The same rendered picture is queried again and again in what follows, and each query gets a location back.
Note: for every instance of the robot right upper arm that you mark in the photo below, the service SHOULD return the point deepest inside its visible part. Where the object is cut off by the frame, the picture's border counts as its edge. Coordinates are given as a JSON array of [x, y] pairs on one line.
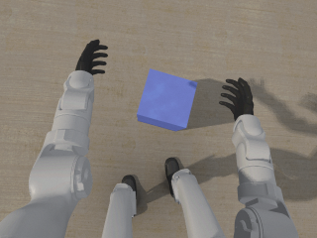
[[251, 222]]

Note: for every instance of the robot left forearm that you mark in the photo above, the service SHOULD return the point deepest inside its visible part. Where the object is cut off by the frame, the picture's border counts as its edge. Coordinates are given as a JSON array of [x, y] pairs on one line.
[[72, 119]]

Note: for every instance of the robot left shin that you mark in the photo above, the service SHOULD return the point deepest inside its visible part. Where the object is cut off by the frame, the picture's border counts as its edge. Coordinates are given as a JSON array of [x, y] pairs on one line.
[[120, 185]]

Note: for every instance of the carton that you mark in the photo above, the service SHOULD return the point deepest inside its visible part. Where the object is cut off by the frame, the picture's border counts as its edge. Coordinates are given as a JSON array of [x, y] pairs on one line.
[[166, 100]]

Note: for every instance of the robot left upper arm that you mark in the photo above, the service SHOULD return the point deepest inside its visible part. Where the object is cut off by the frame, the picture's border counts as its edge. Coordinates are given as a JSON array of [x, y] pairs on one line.
[[57, 184]]

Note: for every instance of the robot left foot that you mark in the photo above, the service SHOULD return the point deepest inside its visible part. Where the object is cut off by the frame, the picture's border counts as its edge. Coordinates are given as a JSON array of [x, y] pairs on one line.
[[130, 180]]

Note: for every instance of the right robot hand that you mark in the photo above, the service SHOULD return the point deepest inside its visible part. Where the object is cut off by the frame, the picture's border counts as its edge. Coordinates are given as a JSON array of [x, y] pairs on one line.
[[243, 102]]

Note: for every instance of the robot right forearm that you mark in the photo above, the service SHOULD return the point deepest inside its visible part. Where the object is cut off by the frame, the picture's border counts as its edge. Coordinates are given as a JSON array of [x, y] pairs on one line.
[[257, 185]]

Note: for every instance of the left robot hand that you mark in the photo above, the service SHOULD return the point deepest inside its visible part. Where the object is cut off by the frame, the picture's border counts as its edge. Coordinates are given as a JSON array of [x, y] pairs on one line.
[[87, 60]]

